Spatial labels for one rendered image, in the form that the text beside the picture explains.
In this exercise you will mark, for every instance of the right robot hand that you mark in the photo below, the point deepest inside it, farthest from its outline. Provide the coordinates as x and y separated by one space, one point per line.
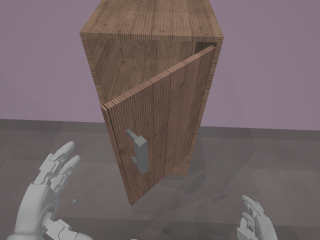
260 228

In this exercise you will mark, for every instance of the cupboard door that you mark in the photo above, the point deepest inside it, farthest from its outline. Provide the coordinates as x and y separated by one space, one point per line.
164 110

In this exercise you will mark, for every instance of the left robot hand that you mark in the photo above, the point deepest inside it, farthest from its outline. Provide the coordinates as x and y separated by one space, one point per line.
33 216

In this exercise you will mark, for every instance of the handle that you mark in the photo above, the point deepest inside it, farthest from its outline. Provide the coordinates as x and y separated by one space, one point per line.
141 152

